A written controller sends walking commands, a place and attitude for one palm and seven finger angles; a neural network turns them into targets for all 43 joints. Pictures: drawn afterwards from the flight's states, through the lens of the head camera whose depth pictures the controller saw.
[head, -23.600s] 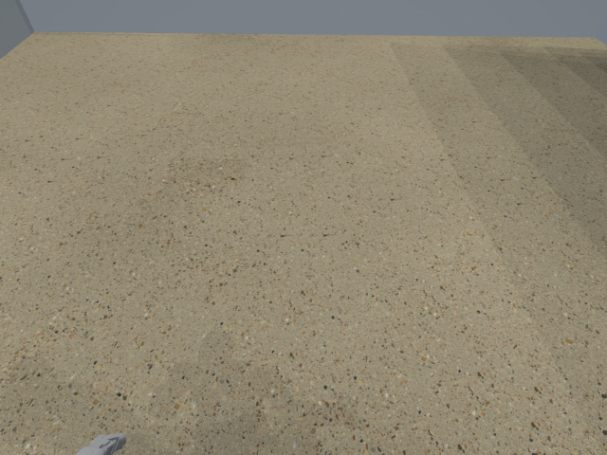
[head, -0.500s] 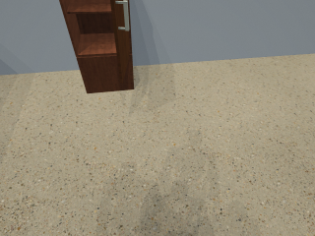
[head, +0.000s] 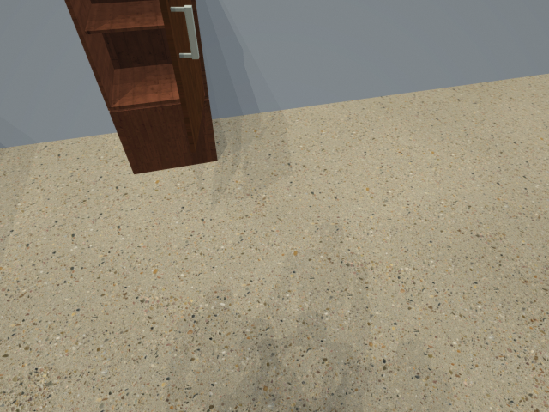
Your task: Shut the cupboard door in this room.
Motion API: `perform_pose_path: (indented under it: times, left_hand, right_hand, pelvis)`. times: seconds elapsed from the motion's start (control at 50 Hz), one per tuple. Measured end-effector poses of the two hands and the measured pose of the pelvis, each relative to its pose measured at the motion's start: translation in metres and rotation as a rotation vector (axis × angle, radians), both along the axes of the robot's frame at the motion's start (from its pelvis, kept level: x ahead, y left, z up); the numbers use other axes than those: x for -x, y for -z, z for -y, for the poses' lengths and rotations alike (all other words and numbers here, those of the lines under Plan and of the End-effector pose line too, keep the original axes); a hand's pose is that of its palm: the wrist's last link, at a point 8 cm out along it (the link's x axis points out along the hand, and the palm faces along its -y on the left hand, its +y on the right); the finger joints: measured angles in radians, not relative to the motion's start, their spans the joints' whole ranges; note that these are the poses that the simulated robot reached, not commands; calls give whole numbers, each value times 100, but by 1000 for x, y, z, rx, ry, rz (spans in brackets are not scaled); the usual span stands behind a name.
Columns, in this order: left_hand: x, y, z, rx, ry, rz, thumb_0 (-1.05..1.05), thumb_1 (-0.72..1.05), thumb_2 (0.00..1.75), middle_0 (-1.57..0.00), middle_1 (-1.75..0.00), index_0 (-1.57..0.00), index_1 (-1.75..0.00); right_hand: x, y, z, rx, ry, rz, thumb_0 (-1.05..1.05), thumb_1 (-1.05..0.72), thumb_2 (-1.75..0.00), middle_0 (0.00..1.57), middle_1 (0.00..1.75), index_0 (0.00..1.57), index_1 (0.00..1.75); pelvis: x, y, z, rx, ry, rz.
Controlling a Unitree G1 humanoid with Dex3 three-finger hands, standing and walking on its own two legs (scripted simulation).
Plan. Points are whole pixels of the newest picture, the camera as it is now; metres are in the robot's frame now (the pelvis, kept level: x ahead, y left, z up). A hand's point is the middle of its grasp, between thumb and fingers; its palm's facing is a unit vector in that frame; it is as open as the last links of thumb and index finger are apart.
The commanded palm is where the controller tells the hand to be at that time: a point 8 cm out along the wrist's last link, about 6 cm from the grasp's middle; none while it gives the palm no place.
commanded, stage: look at it before walking up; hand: left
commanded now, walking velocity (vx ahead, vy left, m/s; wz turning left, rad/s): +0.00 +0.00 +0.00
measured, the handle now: (185, 33) +1.11 +0.33 +0.07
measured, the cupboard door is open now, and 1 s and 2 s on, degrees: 77 77 77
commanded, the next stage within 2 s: walk around to get in front in 1.74 s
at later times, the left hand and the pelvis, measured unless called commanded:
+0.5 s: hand out of the picture -0.03 +0.14 -0.18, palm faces +0.04 -0.99 -0.16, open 7.3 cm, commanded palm none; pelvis -0.01 -0.02 +0.00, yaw +0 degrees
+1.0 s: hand out of the picture +0.02 +0.19 -0.16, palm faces +0.01 -0.96 -0.28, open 7.3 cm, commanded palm none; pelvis -0.01 -0.03 +0.00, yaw +0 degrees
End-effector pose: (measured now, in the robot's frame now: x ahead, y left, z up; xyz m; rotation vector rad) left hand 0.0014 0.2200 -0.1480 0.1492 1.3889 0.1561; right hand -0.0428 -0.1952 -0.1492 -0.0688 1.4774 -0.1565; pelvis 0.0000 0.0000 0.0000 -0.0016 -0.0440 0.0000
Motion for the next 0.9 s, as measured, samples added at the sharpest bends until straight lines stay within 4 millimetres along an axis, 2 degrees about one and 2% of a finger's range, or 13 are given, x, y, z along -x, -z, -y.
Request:
perform_pose_path:
  times: [0.14,0.34,0.48,0.68,0.9]
  left_hand:
    - [9,0,8,10,-9,-18,1,93,90,-19,-30,-20,-30]
    - [29,2,28,45,-26,-50,0,91,90,-20,-30,-20,-30]
    - [35,2,31,45,-28,-49,0,91,90,-20,-30,-20,-30]
    - [26,-5,17,-3,-13,-15,0,91,90,-20,-30,-20,-30]
    - [-2,-14,-6,-63,16,49,0,91,90,-20,-30,-20,-30]
  right_hand:
    - [-2,0,8,9,-2,3,0,-91,-89,20,30,20,30]
    - [-16,-3,28,37,-21,41,0,-91,-89,20,30,20,30]
    - [-25,-5,39,52,-34,71,0,-91,-89,20,30,20,29]
    - [-28,-6,53,61,-45,88,0,-91,-89,20,30,20,30]
    - [-36,-11,79,99,-65,99,1,-91,-89,20,30,21,30]
  pelvis:
    - [0,0,4,0,-1,-1]
    - [3,-1,12,0,-4,2]
    - [7,-2,17,1,-4,4]
    - [11,-2,22,-1,-4,3]
    - [13,-4,27,-3,-6,-1]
